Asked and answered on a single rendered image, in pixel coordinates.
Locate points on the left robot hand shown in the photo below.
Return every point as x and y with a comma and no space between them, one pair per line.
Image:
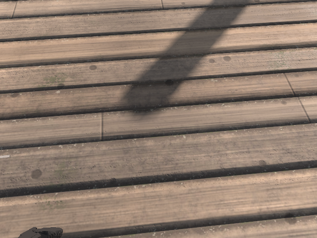
46,232

